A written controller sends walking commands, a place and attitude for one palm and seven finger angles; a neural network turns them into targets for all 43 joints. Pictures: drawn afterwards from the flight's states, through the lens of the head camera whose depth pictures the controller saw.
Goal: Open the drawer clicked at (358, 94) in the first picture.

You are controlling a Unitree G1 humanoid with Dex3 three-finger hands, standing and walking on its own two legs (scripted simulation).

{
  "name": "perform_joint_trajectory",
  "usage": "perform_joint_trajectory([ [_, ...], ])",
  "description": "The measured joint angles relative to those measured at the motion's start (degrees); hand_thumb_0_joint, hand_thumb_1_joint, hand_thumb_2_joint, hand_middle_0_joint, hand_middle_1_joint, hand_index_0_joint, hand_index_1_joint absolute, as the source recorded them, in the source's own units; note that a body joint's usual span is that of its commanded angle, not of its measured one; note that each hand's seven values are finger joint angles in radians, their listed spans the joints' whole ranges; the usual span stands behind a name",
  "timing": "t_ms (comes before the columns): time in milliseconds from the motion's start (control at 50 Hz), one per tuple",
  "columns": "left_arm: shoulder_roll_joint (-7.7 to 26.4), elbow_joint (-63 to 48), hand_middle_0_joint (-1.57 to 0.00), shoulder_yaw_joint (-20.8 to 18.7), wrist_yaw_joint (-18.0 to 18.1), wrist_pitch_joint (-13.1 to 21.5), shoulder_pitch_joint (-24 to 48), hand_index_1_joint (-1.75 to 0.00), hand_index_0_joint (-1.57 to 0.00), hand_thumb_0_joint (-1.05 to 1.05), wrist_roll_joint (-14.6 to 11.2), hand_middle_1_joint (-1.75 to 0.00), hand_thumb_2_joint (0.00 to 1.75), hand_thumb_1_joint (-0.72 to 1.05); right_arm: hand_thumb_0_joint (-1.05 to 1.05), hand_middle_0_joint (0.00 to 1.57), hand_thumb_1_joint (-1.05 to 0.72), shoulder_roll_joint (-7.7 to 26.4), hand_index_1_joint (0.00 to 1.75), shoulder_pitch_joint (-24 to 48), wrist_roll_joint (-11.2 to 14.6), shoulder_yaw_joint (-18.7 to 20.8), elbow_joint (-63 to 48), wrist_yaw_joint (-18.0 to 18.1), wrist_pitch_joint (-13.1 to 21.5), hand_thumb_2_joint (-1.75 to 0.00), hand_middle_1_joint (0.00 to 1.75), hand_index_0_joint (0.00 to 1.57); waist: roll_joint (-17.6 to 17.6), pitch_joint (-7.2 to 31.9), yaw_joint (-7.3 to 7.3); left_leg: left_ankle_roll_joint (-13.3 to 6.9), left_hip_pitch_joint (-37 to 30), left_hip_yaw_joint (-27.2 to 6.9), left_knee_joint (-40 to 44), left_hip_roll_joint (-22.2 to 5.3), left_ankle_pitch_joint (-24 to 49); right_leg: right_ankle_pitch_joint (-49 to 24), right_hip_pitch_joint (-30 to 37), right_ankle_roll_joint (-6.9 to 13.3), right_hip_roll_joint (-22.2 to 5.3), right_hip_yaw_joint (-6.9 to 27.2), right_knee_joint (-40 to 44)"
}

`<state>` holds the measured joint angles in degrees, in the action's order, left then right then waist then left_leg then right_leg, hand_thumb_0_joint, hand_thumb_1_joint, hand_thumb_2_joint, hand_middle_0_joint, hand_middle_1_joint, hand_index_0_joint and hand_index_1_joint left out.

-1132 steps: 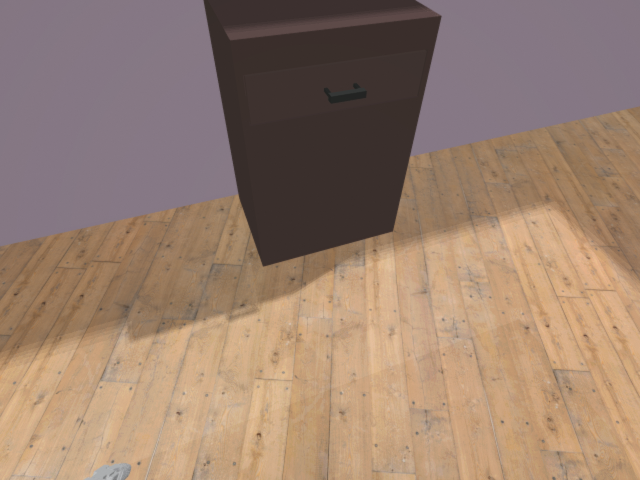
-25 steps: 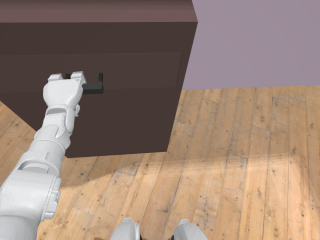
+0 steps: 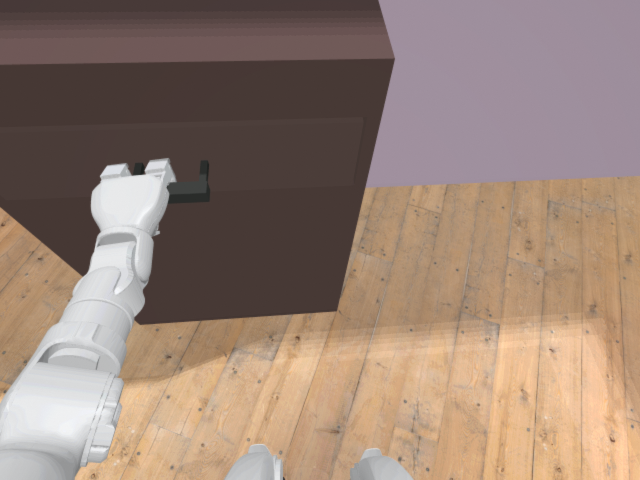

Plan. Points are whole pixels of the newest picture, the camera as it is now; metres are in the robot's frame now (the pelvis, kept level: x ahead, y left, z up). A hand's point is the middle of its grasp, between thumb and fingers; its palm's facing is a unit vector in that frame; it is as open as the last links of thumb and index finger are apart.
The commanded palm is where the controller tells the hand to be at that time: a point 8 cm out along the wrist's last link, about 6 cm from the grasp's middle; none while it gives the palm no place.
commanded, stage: pull the drawer open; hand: left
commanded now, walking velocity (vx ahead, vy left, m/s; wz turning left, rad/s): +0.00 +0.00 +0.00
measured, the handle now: (170, 181) +0.52 +0.21 +0.01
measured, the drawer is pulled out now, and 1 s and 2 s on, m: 0.00 0.13 0.24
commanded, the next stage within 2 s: none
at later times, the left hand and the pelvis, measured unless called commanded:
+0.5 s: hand (143, 266) +0.39 +0.23 -0.01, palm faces -0.03 -0.08 -1.00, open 5.6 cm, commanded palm +0.35 +0.21 +0.04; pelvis +0.02 +0.00 +0.01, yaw +0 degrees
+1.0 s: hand (136, 315) +0.32 +0.22 -0.02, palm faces -0.02 -0.08 -1.00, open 5.7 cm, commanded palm +0.29 +0.21 +0.04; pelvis +0.01 -0.01 +0.01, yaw +1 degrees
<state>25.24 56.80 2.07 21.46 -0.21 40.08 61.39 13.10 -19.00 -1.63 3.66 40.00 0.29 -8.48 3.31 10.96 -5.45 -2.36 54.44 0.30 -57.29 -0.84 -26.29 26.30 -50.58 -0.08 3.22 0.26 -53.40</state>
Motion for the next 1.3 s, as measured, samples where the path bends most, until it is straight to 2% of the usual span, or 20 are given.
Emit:
perform_joint_trajectory([
  [220, -2.5, -9.2, -0.32, -0.2, 1.2, 1.1, -11.0, -1.35, -0.34, 0.01, -0.1, -1.35, 0.8, 0.76, 0.0, 0.2, -0.9, 0.0, 0.3, 0.8, 0.4, 0.3, -0.9, -0.5, -1.3, -0.9, 0.3, 0.2, -0.1, 0.5, 1.86, -0.2, -5.0, 0.9, 2.9, 0.1, -0.4, 0.1, 4.7, -0.2, -0.1, 1.0, 2.7],
  [440, -5.2, -17.4, -0.31, 1.6, 2.9, -1.6, -19.0, -1.35, -0.35, 0.01, 0.3, -1.35, 0.8, 0.76, 0.0, 0.2, -0.91, 0.1, 0.3, 4.5, 0.6, 0.3, -2.9, -1.0, -1.5, -0.9, 0.3, 0.2, -0.2, 0.3, 3.17, -0.3, -8.1, 0.8, 4.2, 0.5, -0.4, 0.2, 7.8, -0.2, -0.5, 0.9, 3.9],
  [540, -6.0, -21.3, -0.31, 2.0, 2.7, -3.1, -23.0, -1.34, -0.35, 0.01, -0.1, -1.35, 0.8, 0.76, 0.01, 0.2, -0.91, 0.1, 0.3, 5.6, 0.7, -0.1, -3.9, -1.1, -1.2, -0.9, 0.3, 0.2, -0.2, 0.2, 3.43, -0.2, -9.5, 0.9, 4.9, 0.5, -0.3, 0.1, 9.1, -0.1, -0.6, 0.9, 4.5],
  [840, -6.9, -28.9, -0.31, 2.5, 3.1, -4.1, -32.0, -1.33, -0.35, 0.01, 0.0, -1.34, 0.79, 0.76, 0.01, 0.2, -0.91, 0.0, 0.3, 6.4, 0.5, -0.9, -5.0, -0.9, -0.1, -0.9, 0.3, 0.2, -0.1, -0.2, 4.01, 0.2, -11.5, 0.8, 4.8, 0.6, -0.2, 0.6, 10.8, 0.2, -0.7, 0.7, 3.7],
  [1040, -6.8, -30.6, -0.31, 2.4, 3.9, -3.6, -34.7, -1.34, -0.35, 0.01, 0.3, -1.33, 0.8, 0.76, 0.01, 0.2, -0.91, 0.1, 0.3, 6.9, 0.4, -1.3, -4.5, -0.1, 0.4, -0.9, 0.3, 0.2, -0.4, -0.8, 4.44, 0.7, -11.7, 0.5, 4.2, 0.6, 0.1, 0.8, 10.8, 0.7, -0.7, 0.4, 2.3],
  [1300, -7.0, -34.3, -0.3, 2.1, 3.3, -4.6, -39.0, -1.33, -0.34, 0.02, -0.5, -1.31, 0.79, 0.76, 0.01, 0.2, -0.91, 0.4, 0.3, 7.4, 0.5, -1.2, -5.6, 0.0, 1.2, -0.9, 0.3, 0.2, -0.2, -0.9, 4.53, 1.0, -12.4, 0.7, 4.5, 0.5, 0.2, 0.9, 11.1, 1.1, -0.6, 0.7, 1.9],
])
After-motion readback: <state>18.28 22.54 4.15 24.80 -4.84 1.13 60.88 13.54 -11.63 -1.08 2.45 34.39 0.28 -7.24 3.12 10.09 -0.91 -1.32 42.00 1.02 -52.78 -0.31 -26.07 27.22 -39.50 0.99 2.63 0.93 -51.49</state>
